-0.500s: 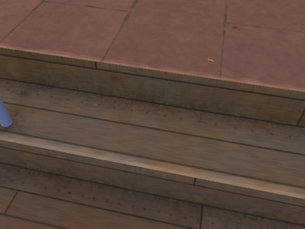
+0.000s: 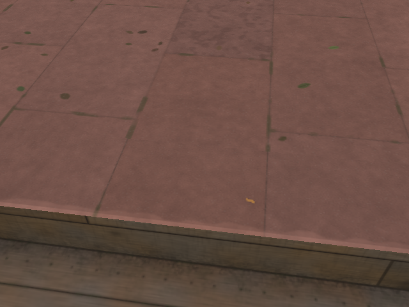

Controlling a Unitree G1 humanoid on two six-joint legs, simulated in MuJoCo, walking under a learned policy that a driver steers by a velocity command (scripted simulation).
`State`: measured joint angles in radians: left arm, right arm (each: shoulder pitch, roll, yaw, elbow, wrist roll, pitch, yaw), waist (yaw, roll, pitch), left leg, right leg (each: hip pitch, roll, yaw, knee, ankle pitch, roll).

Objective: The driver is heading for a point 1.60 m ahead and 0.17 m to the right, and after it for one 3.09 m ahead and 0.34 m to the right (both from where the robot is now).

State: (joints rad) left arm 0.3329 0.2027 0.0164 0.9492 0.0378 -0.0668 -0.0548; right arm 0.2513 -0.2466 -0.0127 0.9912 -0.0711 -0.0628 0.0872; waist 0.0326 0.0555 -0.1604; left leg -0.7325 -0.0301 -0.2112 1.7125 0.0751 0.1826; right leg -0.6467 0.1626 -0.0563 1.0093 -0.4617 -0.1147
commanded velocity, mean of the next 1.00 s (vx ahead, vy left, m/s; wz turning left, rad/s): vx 0.50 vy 0.00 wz -0.25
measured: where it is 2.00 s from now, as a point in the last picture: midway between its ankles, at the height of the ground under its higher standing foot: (258, 108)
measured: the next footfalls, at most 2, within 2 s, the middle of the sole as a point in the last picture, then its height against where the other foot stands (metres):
left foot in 0.34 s outside the picture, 0.17 m higher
right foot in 0.92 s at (321, 207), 0.17 m higher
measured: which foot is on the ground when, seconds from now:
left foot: up 0.00-0.32, down 0.34-0.98, up 1.00-1.00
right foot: down 0.00-0.38, up 0.40-0.90, down 0.92-1.00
